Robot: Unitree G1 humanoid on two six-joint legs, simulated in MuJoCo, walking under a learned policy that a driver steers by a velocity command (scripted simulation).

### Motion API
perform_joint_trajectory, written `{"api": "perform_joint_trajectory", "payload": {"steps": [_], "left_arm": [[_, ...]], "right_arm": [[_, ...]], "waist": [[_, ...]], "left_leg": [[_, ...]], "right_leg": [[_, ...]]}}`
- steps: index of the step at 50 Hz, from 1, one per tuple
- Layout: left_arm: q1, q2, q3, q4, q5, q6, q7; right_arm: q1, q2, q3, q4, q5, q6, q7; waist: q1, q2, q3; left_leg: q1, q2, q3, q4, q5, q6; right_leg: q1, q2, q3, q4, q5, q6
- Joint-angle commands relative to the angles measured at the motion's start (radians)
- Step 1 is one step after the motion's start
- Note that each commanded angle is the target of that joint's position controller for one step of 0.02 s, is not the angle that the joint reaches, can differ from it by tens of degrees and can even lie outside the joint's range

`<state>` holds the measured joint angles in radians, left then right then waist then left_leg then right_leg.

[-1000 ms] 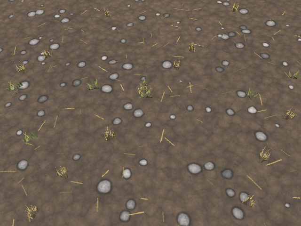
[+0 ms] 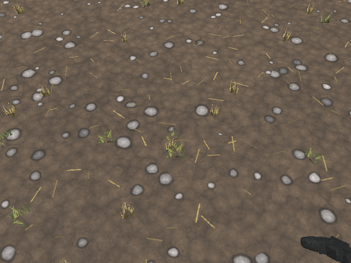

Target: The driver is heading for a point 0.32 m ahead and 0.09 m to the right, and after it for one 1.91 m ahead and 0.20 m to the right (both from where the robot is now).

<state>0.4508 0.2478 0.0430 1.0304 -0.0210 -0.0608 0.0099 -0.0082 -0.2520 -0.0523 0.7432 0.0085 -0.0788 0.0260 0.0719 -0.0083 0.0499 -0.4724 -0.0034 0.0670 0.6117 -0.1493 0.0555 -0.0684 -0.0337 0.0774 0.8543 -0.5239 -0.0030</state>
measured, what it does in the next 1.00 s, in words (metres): walks ahead: right foot, then left foot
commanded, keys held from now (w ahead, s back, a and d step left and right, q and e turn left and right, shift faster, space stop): w+e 0.14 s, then e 0.24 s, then no key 0.32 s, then q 0.30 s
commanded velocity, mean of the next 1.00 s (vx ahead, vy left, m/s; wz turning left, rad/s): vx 0.18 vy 0.00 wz -0.19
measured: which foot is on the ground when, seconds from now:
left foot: down 0.00-0.46, up 0.48-0.82, down 0.84-1.00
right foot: up 0.00-0.44, down 0.46-1.00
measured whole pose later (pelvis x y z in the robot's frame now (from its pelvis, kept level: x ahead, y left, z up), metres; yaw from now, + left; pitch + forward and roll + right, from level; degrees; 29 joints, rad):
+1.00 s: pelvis +0.25 -0.04 +0.01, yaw -10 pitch +1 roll -1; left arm 0.11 0.25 0.07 0.79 0.02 0.01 0.05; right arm 0.20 -0.28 -0.07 0.92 0.00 0.01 -0.03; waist -0.03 -0.01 0.04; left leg -0.30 0.02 -0.07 0.59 -0.31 -0.03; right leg -0.33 0.03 -0.06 0.55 -0.23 -0.04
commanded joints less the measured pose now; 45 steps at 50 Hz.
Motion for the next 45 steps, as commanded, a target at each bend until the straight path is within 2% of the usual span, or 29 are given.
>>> {"api": "perform_joint_trajectory", "payload": {"steps": [1,2,3,4,5,8,11,15,18,20,21,22,23,24,25,26,27,28,29,31,32,35,37,38,41,42,43,44,45], "left_arm": [[-0.071,0.144,0.033,-0.12,-0.037,-0.037,-0.002],[-0.092,0.127,0.036,-0.122,-0.025,-0.032,0.007],[-0.077,0.105,0.042,-0.114,-0.014,-0.019,0.013],[-0.044,0.082,0.043,-0.106,-0.014,-0.002,0.014],[-0.034,0.062,0.044,-0.105,-0.016,0.012,0.014],[-0.11,0.073,0.056,-0.147,-0.009,0.037,0.023],[-0.18,0.072,0.058,-0.188,0.008,0.033,0.013],[-0.311,0.038,0.038,-0.253,0.019,0.028,-0.024],[-0.352,0.066,0.043,-0.307,0.017,0.04,-0.045],[-0.339,0.092,0.053,-0.332,0.019,0.045,-0.054],[-0.288,0.109,0.063,-0.328,0.02,0.042,-0.056],[-0.185,0.146,0.083,-0.304,0.021,0.034,-0.053],[-0.109,0.246,0.112,-0.296,0.024,0.032,-0.031],[-0.125,0.318,0.112,-0.315,0.039,0.036,-0.01],[-0.126,0.257,0.082,-0.349,0.043,0.03,-0.017],[-0.165,0.205,0.073,-0.354,0.043,0.031,-0.025],[-0.236,0.166,0.063,-0.348,0.025,0.031,-0.022],[-0.291,0.127,0.048,-0.352,0.02,0.035,-0.015],[-0.33,0.122,0.044,-0.352,0.026,0.037,-0.011],[-0.342,0.136,0.047,-0.348,0.047,0.033,-0.006],[-0.338,0.134,0.047,-0.342,0.05,0.028,-0.003],[-0.336,0.134,0.046,-0.325,0.046,0.03,0.006],[-0.348,0.092,0.029,-0.306,0.052,0.032,0.01],[-0.35,0.091,0.026,-0.295,0.052,0.034,0.009],[-0.344,0.132,0.036,-0.273,0.032,0.044,0.017],[-0.324,0.133,0.038,-0.266,0.031,0.046,0.023],[-0.297,0.131,0.041,-0.273,0.042,0.046,0.029],[-0.3,0.108,0.042,-0.283,0.044,0.046,0.035],[-0.349,0.103,0.043,-0.29,0.043,0.047,0.04]], "right_arm": [[0.273,-0.144,-0.04,0.045,0.006,-0.009,-0.006],[0.202,-0.121,-0.033,0.046,0.001,-0.017,-0.003],[0.159,-0.094,-0.028,0.05,-0.01,-0.026,0.003],[0.134,-0.074,-0.025,0.061,-0.019,-0.032,0.004],[0.131,-0.065,-0.025,0.072,-0.02,-0.037,0.004],[0.147,-0.095,-0.032,0.1,-0.026,-0.047,-0.01],[0.164,-0.118,-0.035,0.114,-0.038,-0.038,-0.035],[0.186,-0.165,-0.043,0.118,-0.023,-0.008,-0.063],[0.213,-0.194,-0.055,0.126,0.001,0.022,-0.069],[0.208,-0.207,-0.062,0.123,0.018,0.041,-0.072],[0.199,-0.208,-0.064,0.12,0.024,0.048,-0.073],[0.198,-0.192,-0.058,0.121,0.025,0.055,-0.071],[0.252,-0.161,-0.045,0.116,-0.004,0.051,-0.064],[0.304,-0.054,-0.009,0.085,-0.057,0.038,-0.047],[0.34,-0.086,-0.007,0.106,-0.029,0.028,-0.031],[0.247,-0.145,-0.023,0.089,0.026,0.034,-0.027],[0.189,-0.143,-0.024,0.088,0.028,0.045,-0.038],[0.159,-0.14,-0.027,0.099,0.011,0.062,-0.053],[0.168,-0.144,-0.032,0.105,0.004,0.08,-0.063],[0.208,-0.126,-0.031,0.124,-0.004,0.091,-0.071],[0.214,-0.112,-0.027,0.131,-0.005,0.089,-0.075],[0.188,-0.096,-0.018,0.139,-0.005,0.091,-0.078],[0.195,-0.094,-0.015,0.16,-0.001,0.094,-0.071],[0.192,-0.096,-0.015,0.165,0.0,0.094,-0.066],[0.177,-0.129,-0.021,0.157,-0.013,0.091,-0.055],[0.166,-0.155,-0.023,0.144,-0.021,0.09,-0.053],[0.155,-0.205,-0.032,0.132,-0.018,0.089,-0.055],[0.146,-0.228,-0.045,0.139,0.002,0.09,-0.055],[0.13,-0.21,-0.045,0.124,0.001,0.085,-0.053]], "waist": [[-0.153,0.152,-0.13],[-0.113,0.092,-0.077],[-0.078,0.1,-0.05],[-0.048,0.121,-0.046],[-0.038,0.124,-0.041],[-0.032,0.082,0.014],[-0.036,0.054,0.026],[-0.083,0.044,0.007],[-0.096,0.06,-0.019],[-0.079,0.078,-0.045],[-0.049,0.077,-0.073],[0.005,0.041,-0.127],[0.018,-0.097,-0.212],[-0.07,-0.308,-0.3],[-0.043,-0.175,-0.512],[-0.018,-0.106,-0.429],[-0.036,-0.046,-0.299],[-0.052,-0.021,-0.224],[-0.081,-0.055,-0.182],[-0.105,-0.082,-0.171],[-0.105,-0.082,-0.178],[-0.089,-0.096,-0.198],[-0.087,-0.103,-0.194],[-0.086,-0.109,-0.175],[-0.099,-0.095,-0.104],[-0.09,-0.061,-0.084],[-0.05,0.033,-0.075],[-0.032,0.154,-0.061],[-0.053,0.188,-0.039]], "left_leg": [[0.556,0.368,-0.574,-0.391,-0.38,0.154],[0.42,0.327,-0.461,-0.419,-0.282,0.128],[0.325,0.288,-0.353,-0.446,-0.197,0.11],[0.267,0.264,-0.28,-0.471,-0.166,0.1],[0.235,0.258,-0.235,-0.494,-0.143,0.105],[0.211,0.268,-0.138,-0.536,-0.045,0.129],[0.244,0.257,-0.01,-0.497,0.239,0.137],[0.288,0.244,0.104,-0.43,0.42,0.125],[0.413,0.285,0.106,-0.344,0.481,0.112],[0.462,0.301,0.101,-0.242,0.582,0.09],[0.471,0.29,0.103,-0.148,0.647,0.072],[0.449,0.239,0.127,0.014,0.618,0.033],[0.292,0.165,0.15,0.262,0.351,-0.038],[-0.052,0.0,0.111,0.609,-0.545,-0.108],[-0.064,-0.003,-0.127,0.746,-0.613,-0.114],[-0.14,0.022,-0.127,0.757,-0.519,-0.106],[-0.175,0.069,-0.115,0.683,-0.44,-0.097],[-0.14,0.097,-0.122,0.604,-0.383,-0.099],[-0.058,0.097,-0.113,0.551,-0.34,-0.104],[0.039,0.078,-0.094,0.444,-0.284,-0.11],[0.058,0.075,-0.094,0.384,-0.276,-0.113],[0.112,0.077,-0.099,0.233,-0.232,-0.115],[0.176,0.085,-0.094,0.141,-0.179,-0.111],[0.202,0.079,-0.081,0.095,-0.156,-0.105],[0.248,0.048,-0.039,-0.083,-0.053,-0.056],[0.235,0.081,-0.086,-0.119,0.016,-0.027],[0.206,0.141,-0.162,-0.133,0.114,0.012],[0.132,0.166,-0.233,-0.184,0.018,0.058],[0.079,0.189,-0.306,-0.25,-0.038,0.076]], "right_leg": [[-0.626,-0.031,0.043,0.465,0.079,-0.046],[-0.576,-0.073,0.027,0.427,0.159,-0.051],[-0.519,-0.099,0.029,0.388,0.209,-0.052],[-0.466,-0.116,0.034,0.369,0.234,-0.054],[-0.448,-0.122,0.03,0.355,0.238,-0.052],[-0.535,-0.123,0.044,0.296,0.317,-0.031],[-0.575,-0.109,0.034,0.145,0.453,0.001],[-0.501,-0.084,-0.075,-0.09,0.566,0.012],[-0.505,-0.064,-0.1,-0.173,0.48,-0.009],[-0.461,-0.029,-0.124,-0.214,0.372,-0.04],[-0.392,0.003,-0.14,-0.268,0.359,-0.062],[-0.245,0.047,-0.15,-0.379,0.471,-0.092],[-0.014,-0.054,0.001,-0.397,0.912,-0.143],[0.261,-0.308,0.343,-0.305,1.441,-0.322],[0.304,-0.4,0.483,-0.353,1.366,-0.443],[0.216,-0.351,0.404,-0.432,1.055,-0.419],[0.098,-0.287,0.302,-0.461,0.83,-0.336],[-0.025,-0.239,0.242,-0.496,0.7,-0.281],[-0.144,-0.201,0.184,-0.525,0.655,-0.258],[-0.227,-0.168,0.13,-0.551,0.66,-0.249],[-0.223,-0.165,0.119,-0.552,0.678,-0.253],[-0.206,-0.169,0.118,-0.566,0.571,-0.248],[-0.223,-0.164,0.097,-0.589,0.402,-0.231],[-0.238,-0.16,0.09,-0.594,0.316,-0.218],[-0.26,-0.133,0.073,-0.569,0.126,-0.15],[-0.251,-0.118,0.063,-0.534,0.119,-0.113],[-0.249,-0.059,0.007,-0.455,0.116,-0.075],[-0.226,0.024,-0.103,-0.394,0.16,-0.04],[-0.192,0.06,-0.143,-0.313,0.237,-0.023]]}}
